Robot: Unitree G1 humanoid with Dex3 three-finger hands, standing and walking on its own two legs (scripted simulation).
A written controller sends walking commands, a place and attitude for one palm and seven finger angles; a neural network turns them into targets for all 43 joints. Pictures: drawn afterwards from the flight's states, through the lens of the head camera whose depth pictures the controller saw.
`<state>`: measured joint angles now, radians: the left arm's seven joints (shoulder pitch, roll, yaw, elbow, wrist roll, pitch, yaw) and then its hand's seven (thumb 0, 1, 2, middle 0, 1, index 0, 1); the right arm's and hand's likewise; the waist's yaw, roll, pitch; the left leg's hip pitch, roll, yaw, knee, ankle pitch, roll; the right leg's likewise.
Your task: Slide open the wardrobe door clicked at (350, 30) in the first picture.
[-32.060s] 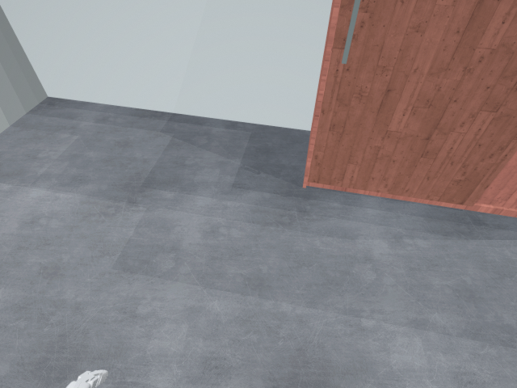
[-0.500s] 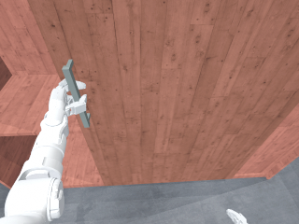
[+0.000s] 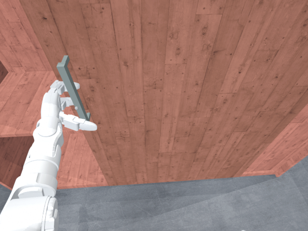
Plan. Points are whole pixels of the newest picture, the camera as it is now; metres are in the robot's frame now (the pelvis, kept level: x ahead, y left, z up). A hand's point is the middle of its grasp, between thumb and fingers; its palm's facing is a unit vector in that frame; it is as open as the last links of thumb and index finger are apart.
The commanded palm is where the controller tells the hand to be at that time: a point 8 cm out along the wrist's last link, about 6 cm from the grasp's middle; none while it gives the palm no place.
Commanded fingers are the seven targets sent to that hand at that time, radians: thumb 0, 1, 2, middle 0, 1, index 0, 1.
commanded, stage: slip the hand off the handle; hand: left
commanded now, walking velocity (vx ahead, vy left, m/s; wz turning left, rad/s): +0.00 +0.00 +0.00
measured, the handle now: (77, 96) +0.46 +0.24 +0.09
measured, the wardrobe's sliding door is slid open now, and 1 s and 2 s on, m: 0.55 0.55 0.55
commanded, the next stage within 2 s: draw the hand back to the body in 1.36 s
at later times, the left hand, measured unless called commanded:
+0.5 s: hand (51, 113) +0.39 +0.29 +0.09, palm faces +0.28 -0.93 -0.22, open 14.6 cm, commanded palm +0.36 +0.33 +0.10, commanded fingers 0.00 -0.55 0.20 -0.25 -1.15 -0.25 -1.15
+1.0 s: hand (41, 132) +0.33 +0.30 +0.08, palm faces +0.27 -0.94 -0.21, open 14.7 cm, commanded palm +0.29 +0.34 +0.10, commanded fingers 0.00 -0.55 0.20 -0.25 -1.15 -0.25 -1.15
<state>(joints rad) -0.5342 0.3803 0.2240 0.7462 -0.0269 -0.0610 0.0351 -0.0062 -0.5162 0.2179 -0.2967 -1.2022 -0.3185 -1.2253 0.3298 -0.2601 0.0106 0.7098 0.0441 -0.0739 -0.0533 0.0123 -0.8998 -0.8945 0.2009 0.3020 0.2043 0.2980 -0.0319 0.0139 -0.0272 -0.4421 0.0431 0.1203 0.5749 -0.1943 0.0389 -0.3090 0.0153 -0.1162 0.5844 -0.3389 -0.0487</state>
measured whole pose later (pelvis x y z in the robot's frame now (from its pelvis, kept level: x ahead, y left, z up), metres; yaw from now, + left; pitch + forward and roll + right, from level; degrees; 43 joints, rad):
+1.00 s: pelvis +0.00 +0.02 +0.00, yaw +0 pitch +2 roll -2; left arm -0.21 0.41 0.31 0.46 -0.09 -0.04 -0.07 -0.01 -0.55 0.20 -0.26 -1.14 -0.25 -1.14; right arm 0.32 -0.26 0.03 0.65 0.05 -0.08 -0.07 0.01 -0.90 -0.89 0.20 0.30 0.21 0.30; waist -0.01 0.02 -0.06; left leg -0.45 0.03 0.13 0.63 -0.22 0.07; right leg -0.30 0.00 -0.11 0.61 -0.35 -0.02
